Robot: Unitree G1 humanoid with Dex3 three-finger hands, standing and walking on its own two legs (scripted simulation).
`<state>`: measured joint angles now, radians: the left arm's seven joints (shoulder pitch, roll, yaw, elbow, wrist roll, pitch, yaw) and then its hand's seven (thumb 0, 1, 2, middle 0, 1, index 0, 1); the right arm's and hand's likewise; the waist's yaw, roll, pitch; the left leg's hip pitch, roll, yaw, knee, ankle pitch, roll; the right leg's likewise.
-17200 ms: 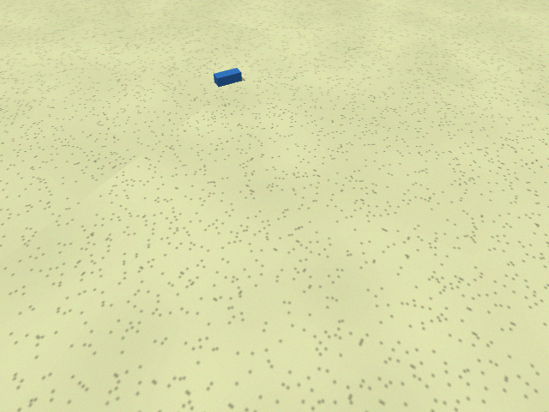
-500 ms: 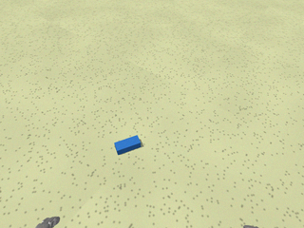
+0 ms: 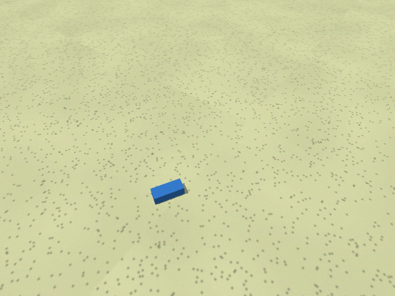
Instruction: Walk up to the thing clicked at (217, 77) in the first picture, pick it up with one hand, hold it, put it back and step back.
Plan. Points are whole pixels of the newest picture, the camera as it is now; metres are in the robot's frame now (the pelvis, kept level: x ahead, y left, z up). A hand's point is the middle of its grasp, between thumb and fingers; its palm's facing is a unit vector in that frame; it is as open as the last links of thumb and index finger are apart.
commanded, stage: stand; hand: left
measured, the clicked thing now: (167, 191) +0.77 +0.19 -0.75
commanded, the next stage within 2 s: walk up in 0.58 s
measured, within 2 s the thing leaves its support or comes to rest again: neither
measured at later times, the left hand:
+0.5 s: hand out of the picture +0.08 +0.25 -0.15, palm faces -0.04 -0.94 -0.35, open 7.4 cm
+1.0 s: hand out of the picture +0.11 +0.31 -0.17, palm faces -0.01 -0.95 -0.32, open 7.4 cm
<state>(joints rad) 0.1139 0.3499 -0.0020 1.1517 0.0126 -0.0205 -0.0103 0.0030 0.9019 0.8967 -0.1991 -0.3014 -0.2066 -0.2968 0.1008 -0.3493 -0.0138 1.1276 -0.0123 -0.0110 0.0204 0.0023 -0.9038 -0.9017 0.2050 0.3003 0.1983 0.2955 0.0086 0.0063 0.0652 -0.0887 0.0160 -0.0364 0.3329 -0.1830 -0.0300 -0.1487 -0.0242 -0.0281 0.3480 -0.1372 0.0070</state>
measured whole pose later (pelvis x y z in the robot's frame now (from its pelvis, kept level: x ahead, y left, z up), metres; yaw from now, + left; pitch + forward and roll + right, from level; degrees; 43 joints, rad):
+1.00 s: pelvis +0.09 +0.03 -0.01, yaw +1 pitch -4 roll +0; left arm 0.29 0.44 0.08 1.00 0.02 0.02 -0.06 0.01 0.90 0.90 -0.20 -0.30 -0.20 -0.30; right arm 0.32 -0.38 -0.08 0.98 -0.04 -0.07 0.03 0.00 -0.90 -0.90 0.21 0.30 0.20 0.30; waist -0.01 -0.07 0.06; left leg -0.14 0.01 0.06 0.47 -0.26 0.02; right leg -0.42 0.02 0.09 0.99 -0.35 -0.03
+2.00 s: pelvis +0.29 -0.07 -0.03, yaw -1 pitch -3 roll -3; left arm 0.20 0.36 0.03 0.95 0.01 -0.01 0.02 0.00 0.90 0.90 -0.20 -0.30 -0.21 -0.30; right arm 0.10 -0.39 -0.03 0.85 -0.01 0.03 0.01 0.00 -0.90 -0.90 0.21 0.30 0.20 0.30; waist 0.01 0.08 0.14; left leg -0.47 0.06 -0.06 0.77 -0.30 0.01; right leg -0.21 0.03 -0.03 0.68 -0.42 0.00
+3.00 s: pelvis +0.29 -0.05 +0.00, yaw +1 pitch -3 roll +0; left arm 0.08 0.35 0.00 1.13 0.01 -0.03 0.00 0.00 0.90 0.90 -0.20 -0.30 -0.21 -0.30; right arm 0.08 -0.36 -0.02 1.11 0.00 0.00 0.02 0.00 -0.90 -0.90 0.20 0.30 0.20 0.30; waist 0.00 0.03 0.05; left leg -0.17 0.01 -0.04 0.40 -0.18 -0.02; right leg -0.11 -0.04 -0.02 0.37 -0.22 0.04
